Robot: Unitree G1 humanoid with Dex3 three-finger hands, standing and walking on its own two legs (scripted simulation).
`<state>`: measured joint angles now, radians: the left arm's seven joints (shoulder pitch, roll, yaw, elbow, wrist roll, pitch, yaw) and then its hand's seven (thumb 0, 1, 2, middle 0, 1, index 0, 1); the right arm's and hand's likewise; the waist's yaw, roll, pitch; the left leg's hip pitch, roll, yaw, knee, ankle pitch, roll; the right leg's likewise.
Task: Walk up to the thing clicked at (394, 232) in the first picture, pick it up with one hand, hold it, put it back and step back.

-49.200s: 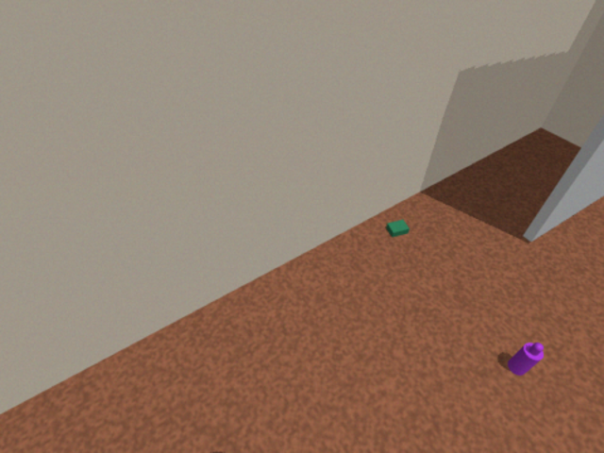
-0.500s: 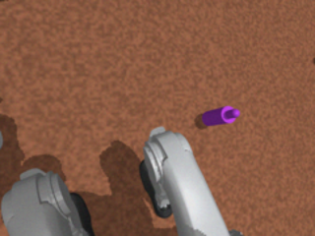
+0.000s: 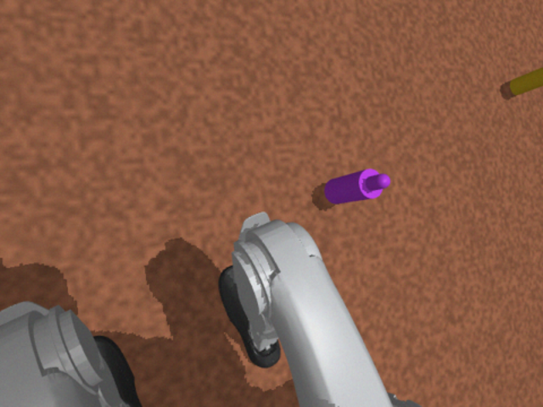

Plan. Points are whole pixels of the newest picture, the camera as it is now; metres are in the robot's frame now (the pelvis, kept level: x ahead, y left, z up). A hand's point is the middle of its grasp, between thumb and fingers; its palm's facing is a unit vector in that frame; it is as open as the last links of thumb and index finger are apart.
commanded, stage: rest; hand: left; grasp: from above
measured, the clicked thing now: out of the picture +0.51 +0.30 -0.24
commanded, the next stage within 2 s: open in 0.82 s
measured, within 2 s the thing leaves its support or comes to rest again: rests again in 1.04 s
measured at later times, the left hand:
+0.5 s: hand out of the picture +0.48 +0.29 -0.23, palm faces -0.13 -0.42 -0.90, open 8.5 cm
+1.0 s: hand out of the picture +0.49 +0.28 -0.26, palm faces -0.11 -0.42 -0.90, open 8.5 cm
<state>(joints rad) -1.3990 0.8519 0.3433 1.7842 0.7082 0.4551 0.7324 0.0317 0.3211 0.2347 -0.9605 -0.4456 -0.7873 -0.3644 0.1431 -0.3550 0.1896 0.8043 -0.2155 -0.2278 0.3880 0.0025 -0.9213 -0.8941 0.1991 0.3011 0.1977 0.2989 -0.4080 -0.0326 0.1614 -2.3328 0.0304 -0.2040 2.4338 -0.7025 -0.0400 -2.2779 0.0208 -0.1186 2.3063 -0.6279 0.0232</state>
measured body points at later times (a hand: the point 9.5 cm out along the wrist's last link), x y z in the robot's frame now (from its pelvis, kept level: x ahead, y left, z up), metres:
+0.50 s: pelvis +0.00 +0.00 +0.00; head +0.32 +0.07 +0.31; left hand +0.49 +0.30 -0.18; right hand -0.02 -0.25 -0.06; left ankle +0.07 +0.14 -0.29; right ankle +0.11 -0.12 -0.29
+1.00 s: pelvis +0.00 +0.01 +0.00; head +0.33 +0.07 +0.30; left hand +0.50 +0.29 -0.20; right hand -0.03 -0.24 -0.05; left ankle +0.07 +0.14 -0.29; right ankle +0.11 -0.12 -0.29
